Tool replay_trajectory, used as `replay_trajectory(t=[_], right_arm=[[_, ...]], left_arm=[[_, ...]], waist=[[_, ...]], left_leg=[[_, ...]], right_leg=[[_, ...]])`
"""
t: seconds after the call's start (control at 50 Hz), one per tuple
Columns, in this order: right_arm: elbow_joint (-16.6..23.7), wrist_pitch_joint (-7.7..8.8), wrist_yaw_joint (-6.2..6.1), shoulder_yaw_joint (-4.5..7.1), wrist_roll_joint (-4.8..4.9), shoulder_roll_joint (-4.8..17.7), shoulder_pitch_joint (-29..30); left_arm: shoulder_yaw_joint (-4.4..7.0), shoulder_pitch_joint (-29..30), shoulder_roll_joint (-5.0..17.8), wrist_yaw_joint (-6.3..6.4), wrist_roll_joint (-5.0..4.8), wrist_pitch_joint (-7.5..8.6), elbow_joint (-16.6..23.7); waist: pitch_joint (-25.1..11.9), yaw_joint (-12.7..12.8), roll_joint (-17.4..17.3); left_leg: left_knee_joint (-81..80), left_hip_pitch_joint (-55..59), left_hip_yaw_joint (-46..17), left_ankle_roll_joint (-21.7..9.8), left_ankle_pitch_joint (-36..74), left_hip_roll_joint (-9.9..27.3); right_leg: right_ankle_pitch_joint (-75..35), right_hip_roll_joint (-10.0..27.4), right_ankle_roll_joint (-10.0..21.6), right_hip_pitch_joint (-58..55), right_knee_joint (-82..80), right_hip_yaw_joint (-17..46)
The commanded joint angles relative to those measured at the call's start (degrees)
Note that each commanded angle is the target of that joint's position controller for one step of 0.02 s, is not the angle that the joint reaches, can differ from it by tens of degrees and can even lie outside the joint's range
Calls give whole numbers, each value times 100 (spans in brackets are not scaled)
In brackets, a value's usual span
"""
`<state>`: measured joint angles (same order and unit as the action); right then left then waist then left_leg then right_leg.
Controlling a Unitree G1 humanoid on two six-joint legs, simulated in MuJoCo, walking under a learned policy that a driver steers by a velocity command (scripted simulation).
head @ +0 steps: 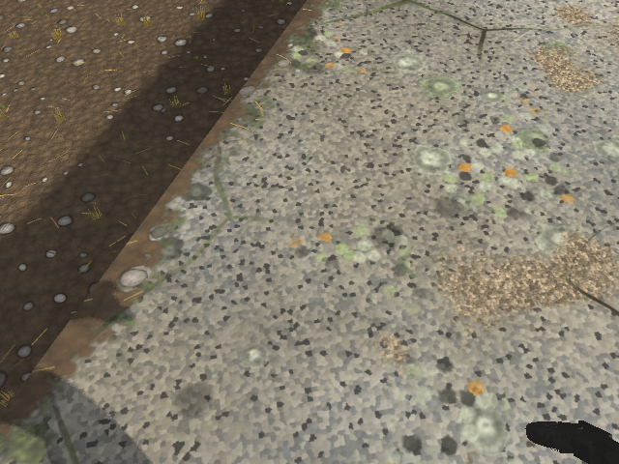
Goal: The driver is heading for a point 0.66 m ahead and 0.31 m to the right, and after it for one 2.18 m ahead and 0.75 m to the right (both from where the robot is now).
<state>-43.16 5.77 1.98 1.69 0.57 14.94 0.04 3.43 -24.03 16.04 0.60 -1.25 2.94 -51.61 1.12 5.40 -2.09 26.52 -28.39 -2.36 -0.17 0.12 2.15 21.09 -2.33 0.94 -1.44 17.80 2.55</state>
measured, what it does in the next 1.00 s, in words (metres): walks ahead, turning right: left foot, then right foot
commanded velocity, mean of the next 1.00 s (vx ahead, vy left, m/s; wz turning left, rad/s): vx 0.50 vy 0.00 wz -0.55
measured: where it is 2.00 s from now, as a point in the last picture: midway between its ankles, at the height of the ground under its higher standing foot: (544, 297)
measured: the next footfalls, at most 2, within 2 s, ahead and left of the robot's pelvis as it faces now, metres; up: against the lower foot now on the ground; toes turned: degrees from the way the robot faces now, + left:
left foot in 0.02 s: +0.18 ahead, +0.13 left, +0.00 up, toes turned -2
right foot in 0.54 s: +0.40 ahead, -0.18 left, +0.00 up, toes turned -22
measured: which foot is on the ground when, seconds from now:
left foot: up 0.00-0.00, down 0.02-0.54, up 0.56-1.00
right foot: down 0.00-0.04, up 0.06-0.52, down 0.54-1.00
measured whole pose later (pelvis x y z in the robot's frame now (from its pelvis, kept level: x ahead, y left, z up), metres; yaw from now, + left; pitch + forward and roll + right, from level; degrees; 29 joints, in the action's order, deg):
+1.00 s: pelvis +0.52 -0.13 +0.00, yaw -35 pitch +2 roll +0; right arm -41.9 6.5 1.8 2.5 0.3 16.4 0.2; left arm 4.9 -22.3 17.0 1.1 -1.3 1.9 -42.0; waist 0.8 4.8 -2.5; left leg 26.9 -28.6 -4.5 1.4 -0.4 0.1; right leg 23.0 -5.8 3.4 3.4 25.5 11.7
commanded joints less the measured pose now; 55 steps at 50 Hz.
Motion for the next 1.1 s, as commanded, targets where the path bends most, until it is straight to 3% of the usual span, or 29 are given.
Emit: replay_trajectory(t=[0.02, 0.04, 0.06, 0.08, 0.1, 0.12, 0.16, 0.22, 0.3, 0.44, 0.48, 0.52, 0.54, 0.56, 0.58, 0.6, 0.62, 0.64, 0.66, 0.76, 0.84, 0.92, 0.98, 1.0, 1.02, 1.04, 1.06, 1.08, 1.1], right_arm=[[-74, 133, -89, 449, -66, 1217, -1511], [-151, 88, -140, 586, -150, 1748, -2219], [-206, 31, -113, 529, -103, 1533, -2316], [-144, 22, -116, 392, -54, 1044, -1957], [-107, 11, -131, 327, -43, 813, -1629], [-131, 11, -123, 279, -63, 653, -1305], [-173, 47, -126, 251, -128, 517, -962], [-297, 125, -148, 331, -129, 681, -914], [-418, 88, -212, 395, -123, 887, -1001], [-620, -149, -254, 510, 56, 1240, -1499], [-602, -230, -271, 562, 115, 1400, -1436], [-555, -318, -289, 566, 169, 1428, -1294], [-489, -295, -302, 473, 41, 1201, -1391], [-137, -158, -234, 199, -210, 330, -1858], [-94, 72, -157, 226, -11, 710, -1387], [85, 193, -109, 311, 215, 1026, -822], [91, 263, -128, 279, 168, 951, -761], [9, 273, -172, 303, 18, 959, -807], [-40, 214, -174, 343, -34, 1011, -939], [126, -19, -187, 282, -157, 705, -565], [364, 16, -121, 191, -91, 529, 208], [545, 93, -43, 234, -17, 712, 511], [508, 177, -17, 319, -4, 900, 215], [391, 207, -38, 377, -16, 967, -205], [282, 242, -74, 466, -90, 1155, -836], [206, 228, -123, 542, -138, 1484, -1741], [-13, 144, -70, 622, -162, 1810, -2052], [135, 120, -48, 485, -29, 1173, -1795], [194, 75, -82, 400, -19, 856, -1550]], left_arm=[[128, 283, 713, 36, 75, 6, 403], [-22, -154, 180, 24, 112, 69, 606], [-48, -391, 189, 17, -30, 153, 648], [115, -29, 793, 20, -152, 165, 650], [155, 360, 873, 28, -152, 148, 736], [166, 522, 790, 38, -101, 115, 766], [193, 463, 574, 14, -60, -19, 783], [169, 626, 360, 0, -36, -163, 956], [128, 1127, 285, -104, -12, -137, 1181], [81, 2218, 300, -348, 1, -135, 1721], [170, 2028, 481, -369, 20, -167, 1779], [423, 757, 880, -323, -1, -203, 1488], [637, -258, 1329, -212, -26, -260, 1212], [715, -39, 2004, -164, -92, -221, 1252], [556, -157, 1567, -215, -25, -97, 1494], [445, 37, 1223, -247, 33, 6, 1436], [400, 335, 1095, -244, 26, 60, 1450], [344, 752, 917, -227, 39, 67, 1518], [280, 1007, 770, -199, 107, 74, 1620], [328, 842, 987, -30, 61, 106, 1576], [351, 538, 1025, 42, 27, 53, 1443], [354, 239, 962, 52, -20, 5, 1271], [364, 290, 948, 87, -2, -67, 1257], [334, 369, 862, 86, 1, -91, 1281], [242, 401, 620, 66, 30, -88, 1336], [113, 277, 291, 61, 149, -80, 1449], [60, -516, 141, 56, -91, -22, 1616], [167, -352, 793, 84, -144, -33, 1416], [243, 289, 1048, 74, -91, -63, 1485]], waist=[[-1013, -1145, 518], [-1953, -1140, -663], [-2332, -1065, -1681], [-1460, -1098, -956], [-876, -1022, -613], [-474, -863, -376], [-144, -591, -564], [30, -496, -312], [144, -610, -131], [436, -920, -31], [190, -694, -198], [-529, 73, -160], [-1059, 481, 325], [-1383, -258, 1957], [-2173, 101, 1238], [-1380, 177, 882], [-910, -54, 523], [-609, -308, 305], [-506, -511, 407], [-180, -545, 375], [12, -233, 601], [32, -136, 690], [-46, -332, 937], [-198, -562, 982], [-710, -870, 857], [-1591, -1141, 55], [-2003, -690, -2039], [-1437, -843, -1108], [-781, -982, -586]], left_leg=[[85, 2628, -251, -462, -274, 374], [69, 4826, -2124, -1082, -760, 1745], [-744, 5206, -3921, -1531, -1857, 2288], [-928, 4506, -3291, -1278, -2412, 2080], [-1031, 3761, -2444, -1069, -2210, 1875], [-1235, 3051, -1864, -980, -1730, 1635], [-1595, 2226, -1025, -894, -1093, 1363], [-1897, 1959, -326, -1043, -337, 1366], [-1979, 2167, 512, -994, 203, 1232], [-1622, 3182, 1169, -773, 824, 1493], [-931, 3415, 1355, -650, 2496, 1504], [932, 3056, 1628, -429, 3569, 1253], [2628, 1748, 1647, -158, 2208, 1021], [4645, -888, 1272, 206, -3038, -154], [5320, -1493, -165, 122, -3511, -318], [5272, -1985, -228, -26, -2943, -53], [4799, -1818, -223, -119, -2437, 198], [4277, -1424, -241, -88, -2110, 384], [3967, -998, -294, -60, -1883, 508], [2489, -737, -108, 364, -865, 330], [874, -261, -66, 421, 465, -8], [270, -68, -247, 298, 443, -127], [87, 331, -235, 92, -310, -185], [-125, 901, -113, -33, -345, -231], [-110, 2003, -313, -272, -372, 86], [-13, 3552, -1407, -596, -706, 1135], [-759, 4924, -4258, -1478, -2254, 2209], [-996, 4562, -4229, -1308, -3335, 2118], [-1028, 3876, -3185, -1055, -3031, 1875]], right_leg=[[-2665, 974, 566, 1031, 1808, 675], [-779, 152, 164, 2960, 3899, 113], [1380, -38, 60, 4096, 5087, 403], [1040, 332, 82, 4522, 5561, 624], [539, 586, 99, 4543, 5529, 453], [140, 766, 72, 4340, 5293, 384], [-323, 1019, 35, 3838, 4930, 386], [-748, 1100, -59, 3921, 4603, 334], [-1858, 1059, -90, 3992, 3338, 176], [-1793, 821, 206, 3944, 1950, -414], [-1207, 504, 421, 3415, 1880, -710], [-1234, -24, 758, 1639, 1497, -982], [-1311, 240, 1045, -150, 1367, -238], [-314, 1711, 2051, -1843, 782, 3007], [468, 2167, 2339, -2140, -93, 4529], [56, 2054, 2019, -1686, -238, 3788], [-477, 1809, 1817, -905, -195, 3077], [-1102, 1582, 1653, -136, -211, 2522], [-1610, 1418, 1581, 390, -315, 2174], [-2411, 1067, 1557, 1297, -599, 1435], [-1677, 763, 1208, 1599, -536, 1199], [-1356, 960, 1097, 1182, -96, 1685], [-1620, 1087, 989, 831, 440, 2112], [-1852, 943, 885, 874, 771, 2097], [-1990, 625, 694, 1143, 1664, 1845], [-751, 176, 438, 1977, 3354, 1263], [1458, -376, 121, 4034, 5020, 772], [1118, 109, 39, 4610, 5662, 948], [575, 294, 14, 4707, 5719, 763]])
